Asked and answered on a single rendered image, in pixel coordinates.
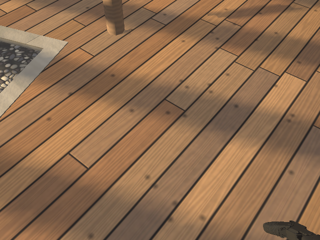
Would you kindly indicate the right robot hand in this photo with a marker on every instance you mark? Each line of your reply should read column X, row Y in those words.
column 290, row 230

